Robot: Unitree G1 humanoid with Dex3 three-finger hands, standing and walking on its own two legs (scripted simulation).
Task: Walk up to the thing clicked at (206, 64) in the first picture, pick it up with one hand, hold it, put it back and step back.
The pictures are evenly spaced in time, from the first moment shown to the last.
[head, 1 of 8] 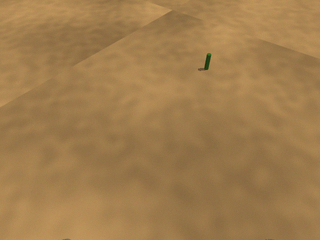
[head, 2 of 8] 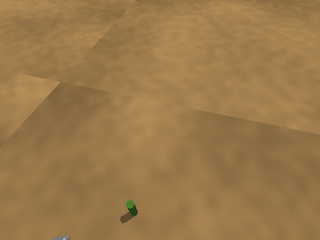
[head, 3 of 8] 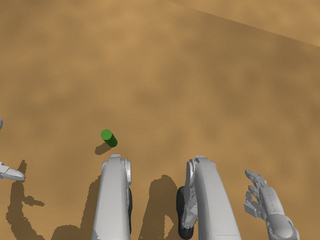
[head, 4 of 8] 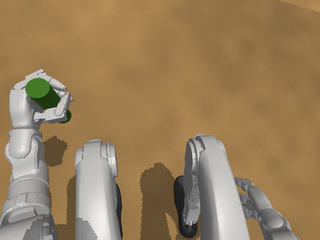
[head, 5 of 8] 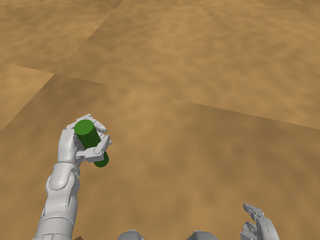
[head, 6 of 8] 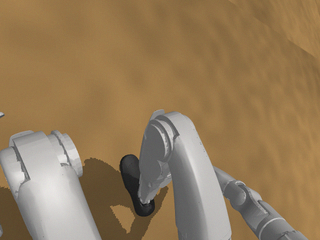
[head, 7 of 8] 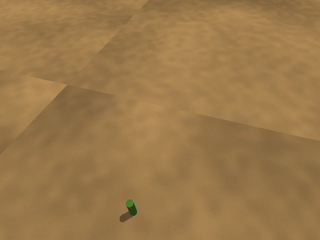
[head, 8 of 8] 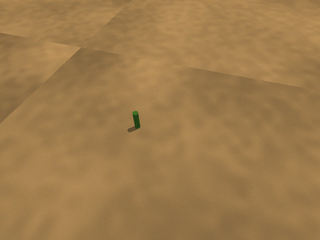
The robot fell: no
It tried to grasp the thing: yes
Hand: left
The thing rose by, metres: 0.70
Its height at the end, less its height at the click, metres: +0.00
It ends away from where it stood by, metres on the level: 0.02
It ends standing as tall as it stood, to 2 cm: yes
